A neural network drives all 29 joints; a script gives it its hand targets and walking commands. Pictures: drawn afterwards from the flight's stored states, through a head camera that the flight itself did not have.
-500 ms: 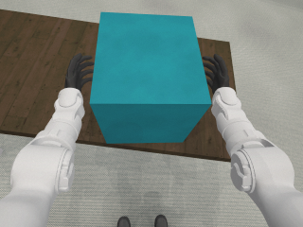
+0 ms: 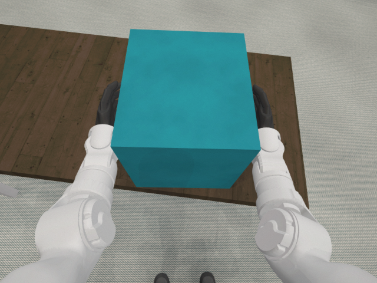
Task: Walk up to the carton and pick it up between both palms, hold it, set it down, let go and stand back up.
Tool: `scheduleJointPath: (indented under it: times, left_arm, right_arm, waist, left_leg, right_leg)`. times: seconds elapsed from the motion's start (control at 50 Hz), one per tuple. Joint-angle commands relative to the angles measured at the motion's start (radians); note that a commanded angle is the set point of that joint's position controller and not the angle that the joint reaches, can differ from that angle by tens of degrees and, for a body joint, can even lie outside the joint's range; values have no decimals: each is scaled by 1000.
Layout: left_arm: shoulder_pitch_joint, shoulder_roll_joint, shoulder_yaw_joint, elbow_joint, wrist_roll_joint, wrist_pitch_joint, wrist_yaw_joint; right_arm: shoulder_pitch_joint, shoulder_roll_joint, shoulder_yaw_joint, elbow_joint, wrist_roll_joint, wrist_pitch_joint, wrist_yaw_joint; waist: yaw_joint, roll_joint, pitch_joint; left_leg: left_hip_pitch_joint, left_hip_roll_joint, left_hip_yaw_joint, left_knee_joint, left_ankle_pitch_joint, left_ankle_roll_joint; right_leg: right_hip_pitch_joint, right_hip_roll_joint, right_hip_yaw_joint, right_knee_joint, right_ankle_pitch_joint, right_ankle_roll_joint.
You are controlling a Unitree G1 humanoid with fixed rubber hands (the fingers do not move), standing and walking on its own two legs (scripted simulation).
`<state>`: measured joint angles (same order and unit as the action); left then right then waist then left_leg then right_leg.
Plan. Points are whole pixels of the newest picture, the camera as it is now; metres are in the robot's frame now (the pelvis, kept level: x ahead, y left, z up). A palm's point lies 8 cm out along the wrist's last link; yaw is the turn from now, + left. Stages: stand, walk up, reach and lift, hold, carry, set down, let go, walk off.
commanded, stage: reach and lift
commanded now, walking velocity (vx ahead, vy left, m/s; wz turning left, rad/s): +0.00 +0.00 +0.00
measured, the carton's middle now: (185, 117) +0.49 -0.02 -0.01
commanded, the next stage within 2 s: none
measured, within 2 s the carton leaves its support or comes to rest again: leaves its support in 1.68 s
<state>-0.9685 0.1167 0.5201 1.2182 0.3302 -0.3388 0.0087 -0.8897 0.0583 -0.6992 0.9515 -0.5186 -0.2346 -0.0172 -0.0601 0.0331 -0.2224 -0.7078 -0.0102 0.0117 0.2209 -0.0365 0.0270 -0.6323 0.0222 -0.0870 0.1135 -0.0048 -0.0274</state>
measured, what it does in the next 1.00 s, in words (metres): stands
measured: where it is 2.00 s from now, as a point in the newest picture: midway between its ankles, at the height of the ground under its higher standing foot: outside the picture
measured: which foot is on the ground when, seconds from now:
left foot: down 0.00-1.00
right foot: down 0.00-1.00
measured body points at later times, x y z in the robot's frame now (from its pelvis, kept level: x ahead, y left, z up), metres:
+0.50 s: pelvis +0.01 +0.00 +0.01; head +0.15 +0.00 +0.43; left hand +0.48 +0.15 +0.02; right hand +0.45 -0.18 +0.02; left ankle +0.00 +0.10 -0.74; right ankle -0.02 -0.10 -0.74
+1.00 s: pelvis +0.02 -0.01 +0.01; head +0.15 +0.00 +0.43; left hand +0.48 +0.15 +0.02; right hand +0.45 -0.18 +0.02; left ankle +0.00 +0.10 -0.74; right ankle -0.02 -0.10 -0.74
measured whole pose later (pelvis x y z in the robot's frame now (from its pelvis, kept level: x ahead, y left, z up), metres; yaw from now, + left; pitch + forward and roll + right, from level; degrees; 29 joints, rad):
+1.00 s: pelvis +0.02 -0.01 +0.01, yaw +1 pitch +26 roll -1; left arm -0.88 0.05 0.56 1.09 0.42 -0.27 -0.04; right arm -0.78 0.12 -0.75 0.85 -0.59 -0.27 0.01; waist -0.06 0.01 -0.18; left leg -0.59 -0.01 -0.01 0.19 -0.05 0.02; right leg -0.51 0.02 -0.10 0.08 -0.02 -0.03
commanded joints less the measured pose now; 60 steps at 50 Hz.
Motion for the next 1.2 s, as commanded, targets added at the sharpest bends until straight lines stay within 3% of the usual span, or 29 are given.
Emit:
scheduleJointPath:
  times: [0.0,0.12,0.18,0.26,0.3,0.4,0.5,0.62,0.82,0.86,1.0,1.1,1.18]
  left_arm:
    - [-413,-436,-170,-52,63,7,-91]
    - [-420,-411,-137,-81,70,2,-95]
    - [-399,-432,-132,-69,82,2,-95]
    - [-388,-440,-135,-83,82,20,-103]
    - [-397,-446,-133,-78,94,23,-104]
    - [-397,-492,-154,-123,103,42,-99]
    - [-377,-508,-145,-125,114,42,-102]
    - [-374,-522,-143,-136,133,52,-94]
    - [-369,-562,-155,-154,139,59,-88]
    - [-378,-555,-153,-137,128,54,-91]
    - [-392,-569,-175,-123,105,38,-99]
    - [-413,-580,-190,-137,107,24,-90]
    - [-413,-589,-201,-119,94,18,-89]
  right_arm:
    - [-339,424,210,-12,-64,-48,90]
    - [-367,434,214,-74,-91,-70,68]
    - [-362,466,226,-59,-92,-85,54]
    - [-350,496,247,-49,-75,-81,54]
    - [-376,499,242,-49,-76,-83,56]
    - [-352,510,241,-45,-91,-76,69]
    - [-349,519,231,-73,-111,-81,76]
    - [-356,509,200,-75,-129,-92,85]
    - [-352,523,234,-85,-121,-116,79]
    - [-359,540,246,-79,-124,-118,78]
    - [-370,552,289,-58,-99,-139,68]
    - [-383,550,286,-51,-108,-159,72]
    - [-400,540,304,-51,-101,-169,75]
  waist:
    - [-4,64,-646]
    - [14,8,-634]
    - [12,21,-640]
    - [19,2,-603]
    - [29,20,-597]
    - [17,40,-596]
    - [22,21,-610]
    - [24,58,-614]
    - [30,50,-625]
    - [30,18,-623]
    - [20,2,-638]
    - [18,37,-682]
    - [21,24,-685]
  left_leg:
    - [469,43,-78,81,434,-37]
    - [277,32,-66,40,336,7]
    - [241,22,-61,33,362,15]
    - [207,23,-64,16,329,24]
    - [208,25,-68,14,346,19]
    - [388,34,-74,39,410,-12]
    - [391,37,-74,37,383,-14]
    - [410,38,-75,44,385,-28]
    - [392,38,-81,50,449,-28]
    - [348,37,-81,43,429,-25]
    - [267,32,-76,19,412,3]
    - [307,37,-80,27,423,-14]
    - [342,40,-79,36,458,-17]
  right_leg:
    - [420,-32,44,120,513,-3]
    - [619,-54,56,187,614,29]
    - [673,-62,66,208,711,39]
    - [711,-66,66,213,711,43]
    - [697,-66,62,214,718,44]
    - [570,-42,40,161,602,27]
    - [564,-41,32,141,548,21]
    - [515,-43,23,131,504,16]
    - [577,-47,32,139,585,18]
    - [601,-49,37,146,607,25]
    - [718,-65,58,181,716,31]
    - [665,-59,52,172,652,26]
    - [638,-57,50,163,655,23]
